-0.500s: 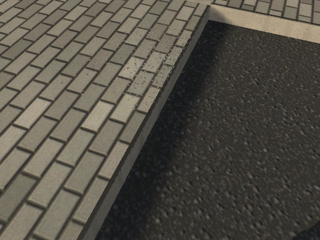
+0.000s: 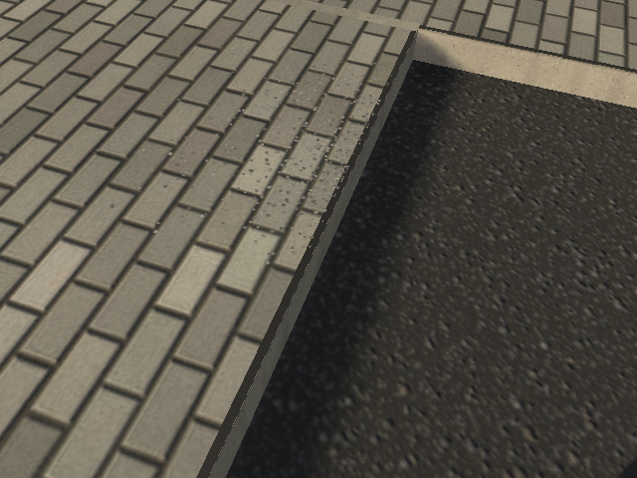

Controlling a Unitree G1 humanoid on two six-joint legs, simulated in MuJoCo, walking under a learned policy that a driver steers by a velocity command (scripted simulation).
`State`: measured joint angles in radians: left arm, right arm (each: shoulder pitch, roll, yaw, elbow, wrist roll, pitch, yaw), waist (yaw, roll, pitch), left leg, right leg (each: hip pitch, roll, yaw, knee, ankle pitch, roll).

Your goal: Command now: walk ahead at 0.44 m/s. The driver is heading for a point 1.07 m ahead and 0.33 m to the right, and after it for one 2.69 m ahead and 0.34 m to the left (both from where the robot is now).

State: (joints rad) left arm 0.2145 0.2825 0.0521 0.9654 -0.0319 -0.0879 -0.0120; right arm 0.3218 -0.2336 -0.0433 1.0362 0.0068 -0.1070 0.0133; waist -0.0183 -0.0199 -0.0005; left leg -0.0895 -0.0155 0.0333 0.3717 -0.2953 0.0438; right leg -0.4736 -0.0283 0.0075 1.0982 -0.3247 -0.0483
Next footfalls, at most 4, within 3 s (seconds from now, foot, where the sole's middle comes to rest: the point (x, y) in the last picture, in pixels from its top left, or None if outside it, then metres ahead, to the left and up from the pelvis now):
0.30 right None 0.34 -0.14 -0.78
0.84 left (273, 449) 0.58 0.09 -0.78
1.34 right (393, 345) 0.84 -0.19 -0.78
1.80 left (334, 304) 0.96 -0.05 -0.78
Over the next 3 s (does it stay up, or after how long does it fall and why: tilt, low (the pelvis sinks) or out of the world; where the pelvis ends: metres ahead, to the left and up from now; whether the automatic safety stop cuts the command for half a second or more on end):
stays up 1.07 -0.44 -0.01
